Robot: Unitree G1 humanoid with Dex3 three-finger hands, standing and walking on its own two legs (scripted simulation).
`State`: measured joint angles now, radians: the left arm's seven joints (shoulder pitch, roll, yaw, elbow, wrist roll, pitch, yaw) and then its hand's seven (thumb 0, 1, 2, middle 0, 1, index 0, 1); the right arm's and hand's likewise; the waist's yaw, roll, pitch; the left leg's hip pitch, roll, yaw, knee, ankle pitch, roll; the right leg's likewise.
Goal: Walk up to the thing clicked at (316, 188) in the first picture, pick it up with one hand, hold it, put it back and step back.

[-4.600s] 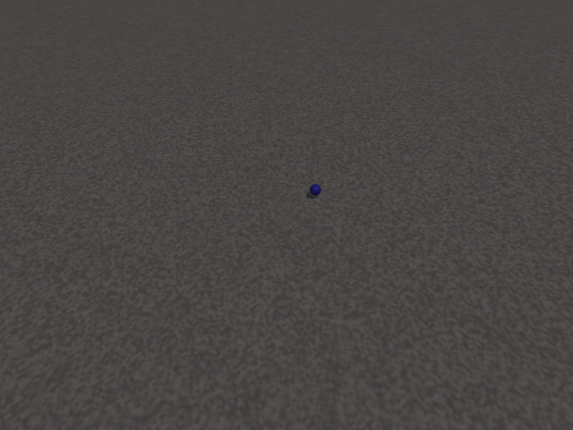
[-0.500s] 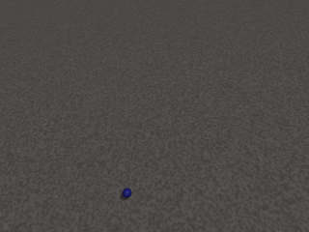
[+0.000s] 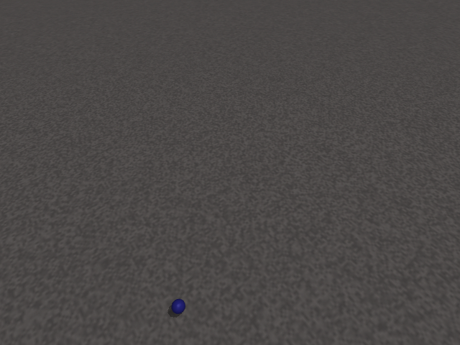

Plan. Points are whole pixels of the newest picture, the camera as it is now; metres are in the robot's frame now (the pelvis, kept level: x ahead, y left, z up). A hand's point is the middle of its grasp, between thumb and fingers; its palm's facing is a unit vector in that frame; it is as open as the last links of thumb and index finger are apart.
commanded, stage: walk up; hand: left
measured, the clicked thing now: (178, 306) +0.45 +0.25 -0.74
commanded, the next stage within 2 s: stand in 1.02 s
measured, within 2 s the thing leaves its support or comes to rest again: neither
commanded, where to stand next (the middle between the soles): +0.08 +0.01 m, yaw +0 degrees
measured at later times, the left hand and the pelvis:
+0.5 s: hand out of the picture +0.10 +0.25 -0.15, palm faces -0.02 -0.93 -0.36, open 7.4 cm; pelvis +0.01 -0.01 +0.01, yaw +0 degrees
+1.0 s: hand out of the picture +0.11 +0.25 -0.15, palm faces -0.03 -0.93 -0.35, open 7.4 cm; pelvis +0.02 -0.01 +0.01, yaw -1 degrees
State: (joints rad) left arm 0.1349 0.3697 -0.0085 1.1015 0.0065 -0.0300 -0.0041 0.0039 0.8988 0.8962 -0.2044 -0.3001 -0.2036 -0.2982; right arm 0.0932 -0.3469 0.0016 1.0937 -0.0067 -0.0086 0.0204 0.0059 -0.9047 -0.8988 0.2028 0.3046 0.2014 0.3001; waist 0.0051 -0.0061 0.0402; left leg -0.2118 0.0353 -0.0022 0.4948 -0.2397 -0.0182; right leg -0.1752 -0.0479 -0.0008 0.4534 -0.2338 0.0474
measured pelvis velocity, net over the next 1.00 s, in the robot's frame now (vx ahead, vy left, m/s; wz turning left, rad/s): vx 0.02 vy -0.01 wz -0.01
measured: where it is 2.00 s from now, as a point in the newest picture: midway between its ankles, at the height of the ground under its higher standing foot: outside the picture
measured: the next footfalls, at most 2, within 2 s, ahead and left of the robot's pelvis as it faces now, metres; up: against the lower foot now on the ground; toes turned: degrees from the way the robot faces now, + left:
none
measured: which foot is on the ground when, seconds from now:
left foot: down 0.00-1.00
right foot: down 0.00-1.00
